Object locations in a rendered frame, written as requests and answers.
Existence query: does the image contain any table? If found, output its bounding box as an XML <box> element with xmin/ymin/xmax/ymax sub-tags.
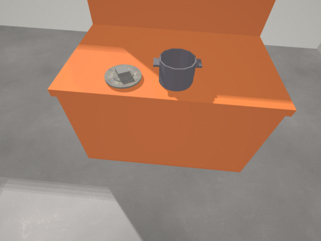
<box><xmin>48</xmin><ymin>0</ymin><xmax>296</xmax><ymax>172</ymax></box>

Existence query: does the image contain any knob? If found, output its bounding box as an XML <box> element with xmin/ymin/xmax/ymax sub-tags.
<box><xmin>115</xmin><ymin>65</ymin><xmax>130</xmax><ymax>77</ymax></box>

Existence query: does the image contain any pot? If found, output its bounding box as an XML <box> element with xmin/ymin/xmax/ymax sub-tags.
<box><xmin>153</xmin><ymin>48</ymin><xmax>202</xmax><ymax>91</ymax></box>

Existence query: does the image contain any lid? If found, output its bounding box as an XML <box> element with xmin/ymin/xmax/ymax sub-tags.
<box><xmin>104</xmin><ymin>64</ymin><xmax>142</xmax><ymax>89</ymax></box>

